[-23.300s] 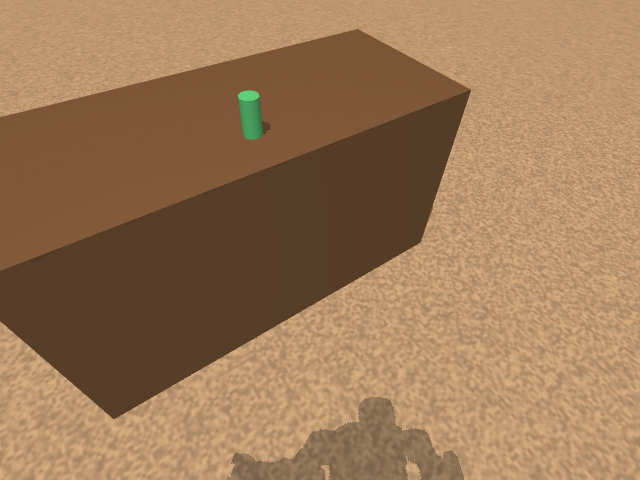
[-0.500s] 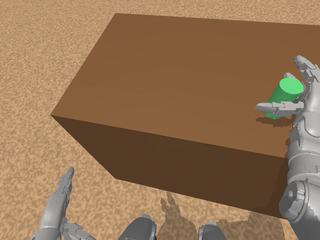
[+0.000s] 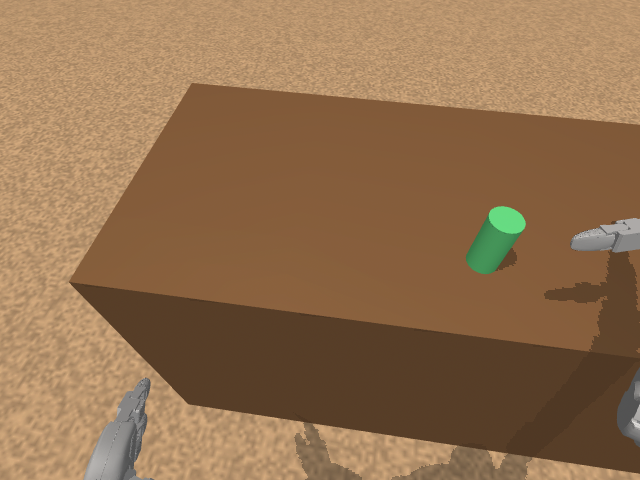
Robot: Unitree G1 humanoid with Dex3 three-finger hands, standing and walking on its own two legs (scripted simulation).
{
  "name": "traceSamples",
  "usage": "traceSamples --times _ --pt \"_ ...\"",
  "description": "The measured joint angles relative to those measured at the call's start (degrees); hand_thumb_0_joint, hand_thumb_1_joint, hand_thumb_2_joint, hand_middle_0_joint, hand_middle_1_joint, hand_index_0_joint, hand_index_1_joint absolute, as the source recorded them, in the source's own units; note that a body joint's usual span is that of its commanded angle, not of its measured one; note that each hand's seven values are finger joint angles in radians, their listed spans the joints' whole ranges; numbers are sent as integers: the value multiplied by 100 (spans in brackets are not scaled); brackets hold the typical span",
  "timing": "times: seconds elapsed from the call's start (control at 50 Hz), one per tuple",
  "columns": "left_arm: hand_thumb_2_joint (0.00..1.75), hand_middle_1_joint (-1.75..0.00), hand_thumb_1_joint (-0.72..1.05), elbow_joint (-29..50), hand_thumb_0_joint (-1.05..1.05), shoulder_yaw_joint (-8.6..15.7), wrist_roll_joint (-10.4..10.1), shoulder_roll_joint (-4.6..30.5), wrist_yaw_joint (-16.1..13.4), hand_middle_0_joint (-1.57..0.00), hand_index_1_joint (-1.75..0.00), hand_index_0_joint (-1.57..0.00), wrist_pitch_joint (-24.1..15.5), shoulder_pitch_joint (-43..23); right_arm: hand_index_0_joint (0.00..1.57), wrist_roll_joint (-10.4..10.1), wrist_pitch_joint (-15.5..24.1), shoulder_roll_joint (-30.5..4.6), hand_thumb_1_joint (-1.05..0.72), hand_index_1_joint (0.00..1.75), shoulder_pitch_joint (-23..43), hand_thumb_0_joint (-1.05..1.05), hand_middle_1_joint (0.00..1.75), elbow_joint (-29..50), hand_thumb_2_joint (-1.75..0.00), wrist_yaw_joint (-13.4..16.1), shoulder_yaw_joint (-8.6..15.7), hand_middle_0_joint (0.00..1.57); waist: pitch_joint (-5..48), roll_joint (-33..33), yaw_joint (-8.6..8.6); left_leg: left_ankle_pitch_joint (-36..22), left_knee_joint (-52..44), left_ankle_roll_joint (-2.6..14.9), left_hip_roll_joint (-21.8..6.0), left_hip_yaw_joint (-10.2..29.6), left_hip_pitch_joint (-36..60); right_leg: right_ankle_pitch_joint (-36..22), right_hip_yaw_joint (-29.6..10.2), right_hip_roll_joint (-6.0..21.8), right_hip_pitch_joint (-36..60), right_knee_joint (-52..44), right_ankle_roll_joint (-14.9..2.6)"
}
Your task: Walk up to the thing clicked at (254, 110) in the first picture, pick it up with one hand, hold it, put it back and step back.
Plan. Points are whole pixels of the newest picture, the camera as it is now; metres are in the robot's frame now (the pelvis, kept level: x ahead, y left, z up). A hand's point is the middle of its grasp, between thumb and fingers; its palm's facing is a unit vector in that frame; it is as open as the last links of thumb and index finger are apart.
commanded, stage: sink last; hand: right
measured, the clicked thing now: (493, 241) +0.46 -0.23 +0.01
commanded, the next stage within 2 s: home in 1.10 s
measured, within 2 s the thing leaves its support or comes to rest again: neither
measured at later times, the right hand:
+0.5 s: hand (629, 352) +0.26 -0.29 +0.10, palm faces +0.33 +0.87 -0.36, open 17.4 cm
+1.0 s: hand out of the picture +0.15 -0.26 +0.10, palm faces +0.41 +0.81 -0.42, open 17.6 cm
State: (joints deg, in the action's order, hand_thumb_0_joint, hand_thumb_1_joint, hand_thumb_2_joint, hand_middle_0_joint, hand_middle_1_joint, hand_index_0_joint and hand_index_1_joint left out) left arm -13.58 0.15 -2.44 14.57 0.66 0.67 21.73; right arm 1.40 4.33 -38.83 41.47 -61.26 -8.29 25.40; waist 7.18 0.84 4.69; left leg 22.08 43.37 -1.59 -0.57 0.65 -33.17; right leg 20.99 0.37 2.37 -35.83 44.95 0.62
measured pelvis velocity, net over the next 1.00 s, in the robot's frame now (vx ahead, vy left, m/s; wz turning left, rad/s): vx -0.02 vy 0.02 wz -0.04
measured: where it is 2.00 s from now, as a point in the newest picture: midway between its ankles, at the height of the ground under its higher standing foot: outside the picture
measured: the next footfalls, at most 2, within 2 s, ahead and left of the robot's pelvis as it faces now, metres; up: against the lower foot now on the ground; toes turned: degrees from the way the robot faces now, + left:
none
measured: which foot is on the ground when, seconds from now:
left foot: down 0.00-1.00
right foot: down 0.00-1.00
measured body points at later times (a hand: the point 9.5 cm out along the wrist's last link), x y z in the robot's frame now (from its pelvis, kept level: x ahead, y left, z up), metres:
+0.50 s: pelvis +0.01 -0.01 +0.02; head +0.01 +0.00 +0.47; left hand +0.16 +0.25 -0.06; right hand +0.24 -0.33 +0.12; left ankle -0.01 +0.14 -0.71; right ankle +0.01 -0.13 -0.71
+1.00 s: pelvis -0.02 +0.02 +0.02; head -0.03 +0.05 +0.46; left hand +0.15 +0.28 -0.06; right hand +0.12 -0.30 +0.13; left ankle -0.01 +0.14 -0.71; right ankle +0.01 -0.13 -0.71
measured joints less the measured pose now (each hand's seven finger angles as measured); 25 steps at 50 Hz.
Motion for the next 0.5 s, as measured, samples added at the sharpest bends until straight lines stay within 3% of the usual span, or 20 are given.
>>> traceSamples --times 0.1,0.2,0.3,0.5 --pt "5 -5 -52 -245 -1 -7 -43 43 42 -6 -5 -6 127 67 7 88 -152 -150 55 6 -425 -1 5 412 -4 409 244 7 -122 -88 -153 -62 -207 20 4 -41 226 -58 -35 3 200 -178 24" --pt "6 -5 -52 -458 -1 48 -28 64 -34 -6 -5 -6 102 -74 6 10 -113 -90 56 5 -970 -1 5 980 -4 758 133 7 -113 -55 -328 -109 -420 19 10 -85 525 -65 -73 7 439 -294 23" --pt "6 -5 -53 -460 -1 171 -51 62 -83 -6 -5 -5 -16 -131 5 -171 -174 401 55 5 -2050 -1 5 2115 -5 813 -156 6 18 55 -482 -119 -587 -8 -25 -66 877 -53 -44 -26 780 -428 -10" --pt "6 -5 -52 -707 -1 520 -151 -81 -81 -6 -5 -6 251 -8 6 -529 -307 1739 53 5 -5230 -1 5 5863 -5 810 -814 7 -254 159 -665 -171 -786 -33 -80 -35 1418 -130 1 -79 1354 -686 -36"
